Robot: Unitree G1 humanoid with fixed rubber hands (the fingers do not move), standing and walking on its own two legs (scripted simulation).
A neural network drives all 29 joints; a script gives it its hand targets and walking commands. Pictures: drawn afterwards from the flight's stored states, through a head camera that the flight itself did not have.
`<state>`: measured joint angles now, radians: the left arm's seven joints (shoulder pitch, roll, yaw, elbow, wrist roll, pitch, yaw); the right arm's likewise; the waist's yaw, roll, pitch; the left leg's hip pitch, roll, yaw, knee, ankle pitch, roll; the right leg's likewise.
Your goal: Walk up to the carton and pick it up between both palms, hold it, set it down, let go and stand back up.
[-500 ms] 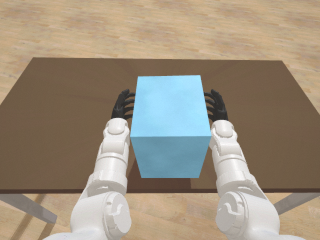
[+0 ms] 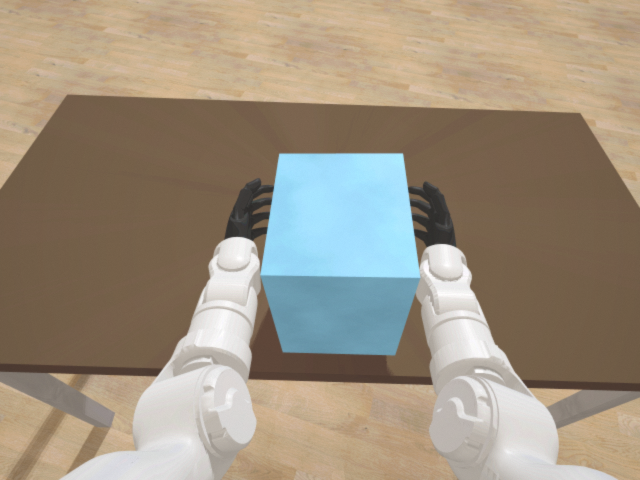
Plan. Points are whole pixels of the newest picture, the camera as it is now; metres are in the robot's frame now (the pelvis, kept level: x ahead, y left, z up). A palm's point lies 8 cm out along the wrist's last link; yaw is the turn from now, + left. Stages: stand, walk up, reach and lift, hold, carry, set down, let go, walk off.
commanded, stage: set down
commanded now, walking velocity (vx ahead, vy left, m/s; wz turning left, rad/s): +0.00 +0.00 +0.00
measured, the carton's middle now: (339, 258) +0.41 -0.01 +0.00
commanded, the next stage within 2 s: none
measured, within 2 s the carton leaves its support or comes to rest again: rests again in 0.26 s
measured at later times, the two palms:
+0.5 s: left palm (232, 243) +0.41 +0.14 +0.04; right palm (424, 250) +0.40 -0.12 +0.04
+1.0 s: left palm (236, 242) +0.41 +0.13 +0.03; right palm (427, 254) +0.40 -0.13 +0.03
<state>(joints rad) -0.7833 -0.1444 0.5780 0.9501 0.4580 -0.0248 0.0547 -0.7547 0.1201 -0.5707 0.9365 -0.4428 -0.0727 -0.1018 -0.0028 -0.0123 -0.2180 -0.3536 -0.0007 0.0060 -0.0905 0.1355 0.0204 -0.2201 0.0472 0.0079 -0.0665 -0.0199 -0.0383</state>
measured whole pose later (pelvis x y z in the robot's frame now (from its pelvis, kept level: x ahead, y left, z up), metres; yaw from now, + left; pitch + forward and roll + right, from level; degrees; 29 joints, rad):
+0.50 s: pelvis -0.01 +0.02 +0.00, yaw +0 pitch +23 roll -1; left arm -0.80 -0.16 0.59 0.97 0.49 -0.10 0.08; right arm -0.76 0.13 -0.68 0.94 -0.53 -0.15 -0.06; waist 0.00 -0.01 -0.28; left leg -0.47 -0.01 0.00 -0.09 0.16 0.03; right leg -0.34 0.03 0.00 -0.06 0.00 -0.02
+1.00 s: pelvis -0.01 +0.02 -0.01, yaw +0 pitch +26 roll -2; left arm -0.83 -0.18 0.65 0.98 0.55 -0.12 0.07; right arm -0.77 0.14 -0.78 0.91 -0.61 -0.16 0.00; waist 0.00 0.01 -0.31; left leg -0.54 -0.01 -0.01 -0.09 0.18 0.03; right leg -0.40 0.04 -0.01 -0.07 0.02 -0.02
